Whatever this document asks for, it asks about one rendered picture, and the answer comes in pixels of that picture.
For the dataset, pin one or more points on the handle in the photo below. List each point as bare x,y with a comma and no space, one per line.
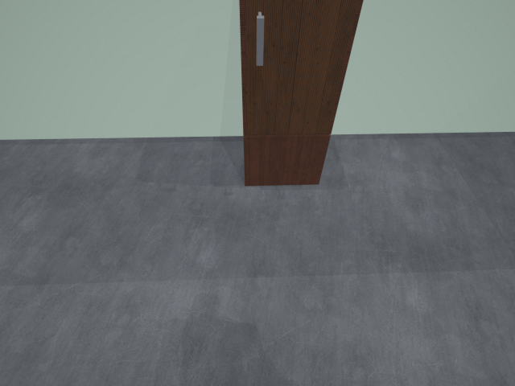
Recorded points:
260,39

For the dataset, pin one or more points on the cupboard door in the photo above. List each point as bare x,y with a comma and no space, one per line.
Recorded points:
305,44

